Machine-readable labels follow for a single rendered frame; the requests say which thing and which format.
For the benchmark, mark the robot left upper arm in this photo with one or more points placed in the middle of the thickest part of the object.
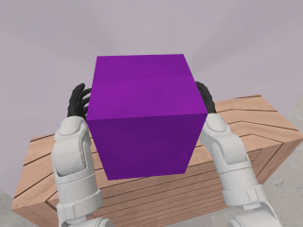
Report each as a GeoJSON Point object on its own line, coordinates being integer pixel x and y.
{"type": "Point", "coordinates": [95, 222]}

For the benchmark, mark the left robot hand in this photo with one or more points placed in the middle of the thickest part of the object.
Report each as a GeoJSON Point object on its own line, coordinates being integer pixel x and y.
{"type": "Point", "coordinates": [77, 102]}

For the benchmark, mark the right robot hand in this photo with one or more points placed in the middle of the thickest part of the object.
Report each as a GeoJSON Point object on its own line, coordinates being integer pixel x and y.
{"type": "Point", "coordinates": [207, 98]}

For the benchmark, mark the robot right upper arm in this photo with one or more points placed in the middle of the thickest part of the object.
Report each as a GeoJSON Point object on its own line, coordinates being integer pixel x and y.
{"type": "Point", "coordinates": [260, 218]}

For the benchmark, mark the pedestal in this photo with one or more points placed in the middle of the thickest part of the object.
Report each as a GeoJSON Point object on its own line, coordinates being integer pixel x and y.
{"type": "Point", "coordinates": [157, 201]}

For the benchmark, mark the carton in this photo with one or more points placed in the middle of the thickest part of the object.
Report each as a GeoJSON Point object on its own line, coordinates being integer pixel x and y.
{"type": "Point", "coordinates": [145, 115]}

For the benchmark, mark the left robot forearm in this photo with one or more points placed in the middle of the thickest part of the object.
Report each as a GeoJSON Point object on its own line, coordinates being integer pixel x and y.
{"type": "Point", "coordinates": [74, 172]}

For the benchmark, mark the right robot forearm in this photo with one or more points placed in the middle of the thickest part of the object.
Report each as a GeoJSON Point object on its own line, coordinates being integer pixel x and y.
{"type": "Point", "coordinates": [240, 185]}

